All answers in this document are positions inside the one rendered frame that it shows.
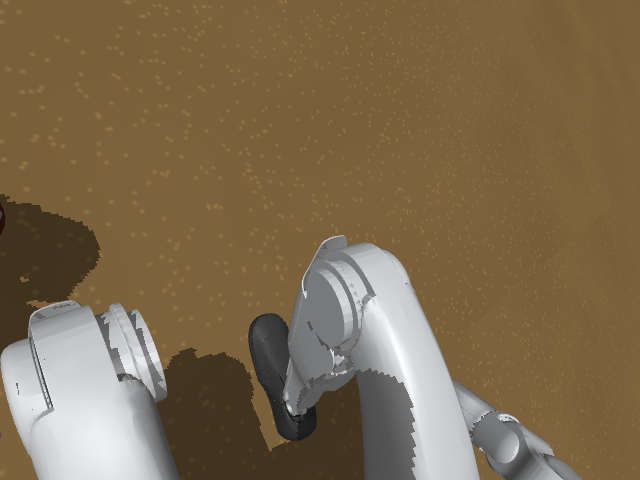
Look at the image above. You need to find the right robot arm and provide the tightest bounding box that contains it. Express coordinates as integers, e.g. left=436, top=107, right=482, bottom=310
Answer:
left=473, top=411, right=583, bottom=480

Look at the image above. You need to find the right robot hand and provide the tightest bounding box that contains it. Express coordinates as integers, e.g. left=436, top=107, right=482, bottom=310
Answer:
left=452, top=379, right=498, bottom=445

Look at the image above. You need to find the right robot foot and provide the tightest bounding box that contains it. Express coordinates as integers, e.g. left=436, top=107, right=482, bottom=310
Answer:
left=248, top=313, right=317, bottom=441

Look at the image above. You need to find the can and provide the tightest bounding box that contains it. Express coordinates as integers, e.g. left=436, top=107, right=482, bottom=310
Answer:
left=0, top=203, right=5, bottom=235

